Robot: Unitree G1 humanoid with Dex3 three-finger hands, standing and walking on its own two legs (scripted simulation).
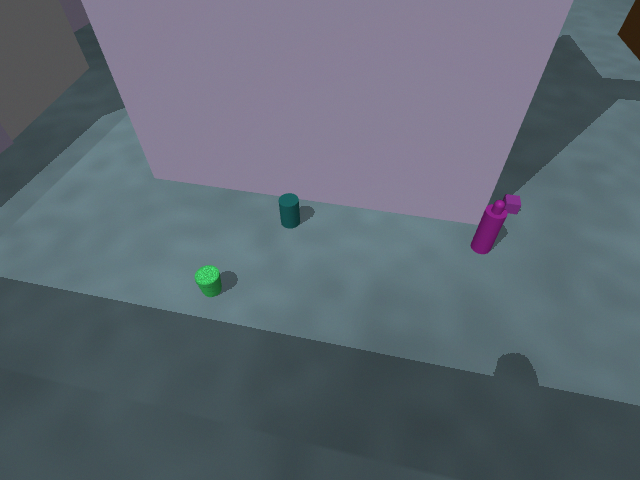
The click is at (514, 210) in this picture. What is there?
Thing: small box
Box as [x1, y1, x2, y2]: [503, 194, 520, 213]
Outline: 505,194 503,198 505,202 504,207 508,212 516,213 520,206 519,196
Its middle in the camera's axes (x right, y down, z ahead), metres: +0.88 -0.15 +1.78
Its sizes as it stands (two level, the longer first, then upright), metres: 0.065 0.062 0.056
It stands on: the floor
